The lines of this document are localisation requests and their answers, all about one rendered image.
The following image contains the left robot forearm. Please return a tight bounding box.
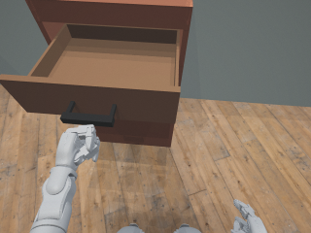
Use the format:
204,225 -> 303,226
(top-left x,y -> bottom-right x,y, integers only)
29,165 -> 78,233

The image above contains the robot shin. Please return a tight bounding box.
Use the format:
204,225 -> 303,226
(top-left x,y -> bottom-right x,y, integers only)
179,224 -> 190,228
129,223 -> 139,228

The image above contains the drawer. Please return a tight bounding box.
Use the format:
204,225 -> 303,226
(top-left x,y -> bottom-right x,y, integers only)
0,22 -> 181,124

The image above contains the cabinet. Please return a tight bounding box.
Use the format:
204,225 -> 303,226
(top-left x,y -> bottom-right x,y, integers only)
25,0 -> 193,148

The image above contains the handle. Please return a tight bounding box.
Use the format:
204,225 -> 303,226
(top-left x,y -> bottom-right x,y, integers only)
60,101 -> 117,127

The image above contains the robot right hand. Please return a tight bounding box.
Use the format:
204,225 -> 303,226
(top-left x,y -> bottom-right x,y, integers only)
230,199 -> 267,233

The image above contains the robot left hand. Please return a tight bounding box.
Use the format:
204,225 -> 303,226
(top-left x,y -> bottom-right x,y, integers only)
55,124 -> 101,172

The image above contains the right robot shin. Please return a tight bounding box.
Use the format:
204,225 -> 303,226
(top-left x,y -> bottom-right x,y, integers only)
179,224 -> 190,228

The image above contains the left robot shin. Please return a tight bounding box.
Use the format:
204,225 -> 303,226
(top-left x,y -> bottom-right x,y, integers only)
129,223 -> 139,228

